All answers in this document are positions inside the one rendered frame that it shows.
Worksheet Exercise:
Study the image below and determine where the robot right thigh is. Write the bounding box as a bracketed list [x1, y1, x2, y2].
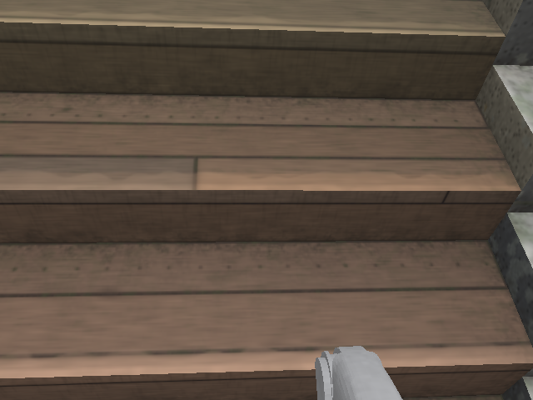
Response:
[315, 346, 403, 400]

